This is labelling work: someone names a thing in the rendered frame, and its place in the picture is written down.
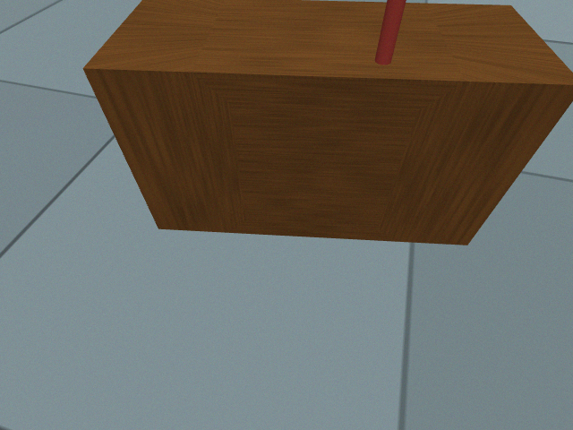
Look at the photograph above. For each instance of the can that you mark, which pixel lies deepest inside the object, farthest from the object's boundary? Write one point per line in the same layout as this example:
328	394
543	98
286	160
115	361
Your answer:
389	31

